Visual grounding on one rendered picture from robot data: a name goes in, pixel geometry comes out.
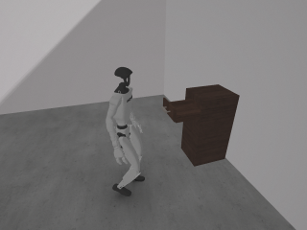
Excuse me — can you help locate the robot left hand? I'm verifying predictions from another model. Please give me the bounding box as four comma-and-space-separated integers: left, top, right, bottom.
132, 121, 143, 133

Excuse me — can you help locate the left robot forearm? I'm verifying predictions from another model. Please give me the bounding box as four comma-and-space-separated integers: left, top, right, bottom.
130, 109, 137, 123

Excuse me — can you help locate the right robot forearm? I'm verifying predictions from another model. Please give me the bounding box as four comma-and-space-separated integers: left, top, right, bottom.
106, 120, 121, 149

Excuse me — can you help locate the right robot upper arm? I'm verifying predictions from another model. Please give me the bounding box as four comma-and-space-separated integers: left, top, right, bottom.
106, 94, 122, 125

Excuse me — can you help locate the handle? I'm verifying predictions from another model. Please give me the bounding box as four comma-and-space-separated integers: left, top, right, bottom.
161, 106, 171, 114

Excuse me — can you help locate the robot left foot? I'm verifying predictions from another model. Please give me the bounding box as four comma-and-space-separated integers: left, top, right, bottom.
134, 175, 145, 182

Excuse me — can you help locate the drawer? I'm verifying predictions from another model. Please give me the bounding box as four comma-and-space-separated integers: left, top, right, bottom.
163, 98, 201, 123

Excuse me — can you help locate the cabinet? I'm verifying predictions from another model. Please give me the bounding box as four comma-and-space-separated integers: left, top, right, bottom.
181, 84, 240, 167

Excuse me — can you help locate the right robot shin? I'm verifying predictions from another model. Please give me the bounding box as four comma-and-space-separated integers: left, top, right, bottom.
117, 168, 141, 190

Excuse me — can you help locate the robot right hand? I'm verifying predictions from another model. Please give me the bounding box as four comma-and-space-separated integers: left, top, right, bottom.
113, 147, 128, 165

